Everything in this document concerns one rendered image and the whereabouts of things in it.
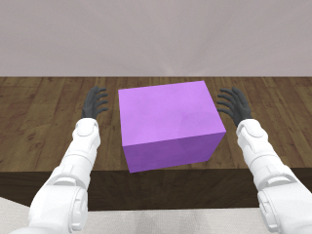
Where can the carton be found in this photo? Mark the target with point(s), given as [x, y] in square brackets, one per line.
[168, 125]

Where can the pedestal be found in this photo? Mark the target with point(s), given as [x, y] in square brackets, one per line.
[38, 115]

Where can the robot left forearm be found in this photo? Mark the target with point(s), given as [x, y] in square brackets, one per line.
[78, 160]

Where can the left robot upper arm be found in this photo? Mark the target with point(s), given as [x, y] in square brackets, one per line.
[57, 209]

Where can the robot right hand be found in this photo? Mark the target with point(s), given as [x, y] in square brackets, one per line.
[238, 104]

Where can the robot right forearm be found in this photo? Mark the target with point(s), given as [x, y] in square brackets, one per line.
[263, 162]

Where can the right robot upper arm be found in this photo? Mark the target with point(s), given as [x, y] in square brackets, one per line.
[286, 209]

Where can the robot left hand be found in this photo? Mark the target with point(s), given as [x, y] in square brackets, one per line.
[91, 104]

